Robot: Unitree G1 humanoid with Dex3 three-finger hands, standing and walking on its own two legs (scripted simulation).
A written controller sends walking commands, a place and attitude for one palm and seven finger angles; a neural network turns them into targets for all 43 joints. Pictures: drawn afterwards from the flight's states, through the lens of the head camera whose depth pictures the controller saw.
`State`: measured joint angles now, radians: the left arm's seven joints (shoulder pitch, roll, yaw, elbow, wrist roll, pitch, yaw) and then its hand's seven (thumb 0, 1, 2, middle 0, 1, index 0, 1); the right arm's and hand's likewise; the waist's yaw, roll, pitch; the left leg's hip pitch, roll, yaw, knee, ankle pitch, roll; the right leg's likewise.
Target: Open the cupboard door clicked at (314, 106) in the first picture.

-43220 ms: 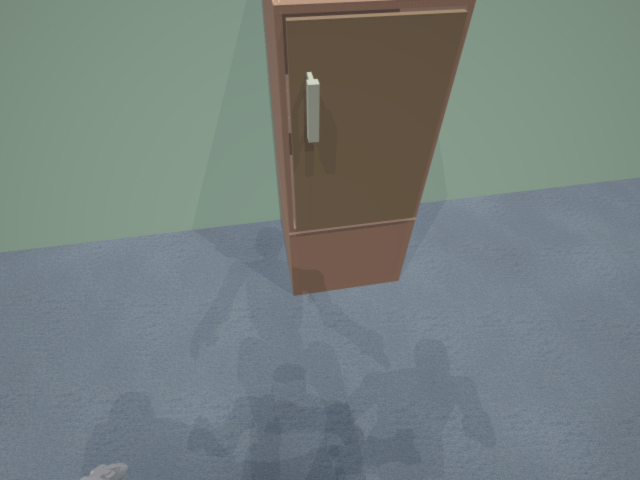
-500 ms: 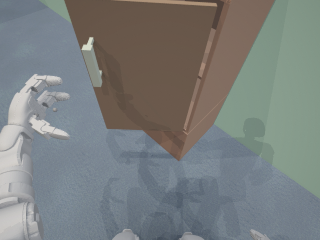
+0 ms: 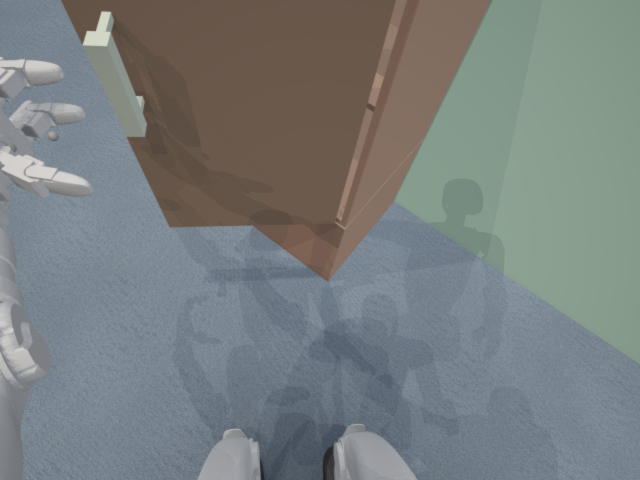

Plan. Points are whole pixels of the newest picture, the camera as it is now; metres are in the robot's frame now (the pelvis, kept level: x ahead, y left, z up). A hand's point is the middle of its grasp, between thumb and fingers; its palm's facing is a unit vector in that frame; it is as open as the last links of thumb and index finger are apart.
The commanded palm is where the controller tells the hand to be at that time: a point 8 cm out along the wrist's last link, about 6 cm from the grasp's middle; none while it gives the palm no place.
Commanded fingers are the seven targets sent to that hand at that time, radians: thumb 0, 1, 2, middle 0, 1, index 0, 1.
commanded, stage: move the hooked fingers beside the handle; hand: left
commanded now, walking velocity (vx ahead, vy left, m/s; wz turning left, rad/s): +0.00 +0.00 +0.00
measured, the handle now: (122, 78) +0.59 +0.22 +0.09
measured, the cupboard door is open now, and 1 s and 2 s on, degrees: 42 42 42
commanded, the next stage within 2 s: slide the fingers in behind the handle in 1.12 s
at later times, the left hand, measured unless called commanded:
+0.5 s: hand (63, 98) +0.54 +0.27 +0.10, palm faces +0.00 -1.00 -0.01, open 14.0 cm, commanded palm +0.52 +0.31 +0.09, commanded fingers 0.00 -0.50 0.30 -0.30 -1.20 -0.30 -1.20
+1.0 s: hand (62, 104) +0.54 +0.27 +0.10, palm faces +0.01 -1.00 -0.01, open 14.0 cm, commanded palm +0.52 +0.31 +0.09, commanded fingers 0.00 -0.50 0.30 -0.30 -1.20 -0.30 -1.20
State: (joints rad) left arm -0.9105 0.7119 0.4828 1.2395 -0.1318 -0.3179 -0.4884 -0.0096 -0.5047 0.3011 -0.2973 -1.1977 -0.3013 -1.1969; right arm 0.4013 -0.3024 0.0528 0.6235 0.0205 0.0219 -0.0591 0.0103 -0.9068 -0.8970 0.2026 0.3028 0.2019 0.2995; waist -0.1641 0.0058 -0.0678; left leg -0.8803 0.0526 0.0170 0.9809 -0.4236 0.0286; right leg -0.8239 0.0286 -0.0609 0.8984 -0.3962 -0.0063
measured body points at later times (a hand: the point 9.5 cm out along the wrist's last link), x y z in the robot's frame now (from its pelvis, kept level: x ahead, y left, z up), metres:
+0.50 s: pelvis +0.02 +0.01 +0.00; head +0.16 +0.04 +0.42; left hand +0.54 +0.32 +0.11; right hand -0.02 -0.26 -0.09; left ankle +0.02 +0.10 -0.68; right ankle +0.02 -0.12 -0.68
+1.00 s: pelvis +0.02 +0.01 +0.00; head +0.16 +0.04 +0.42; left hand +0.53 +0.32 +0.11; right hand +0.01 -0.27 -0.10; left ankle +0.02 +0.10 -0.68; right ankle +0.02 -0.12 -0.68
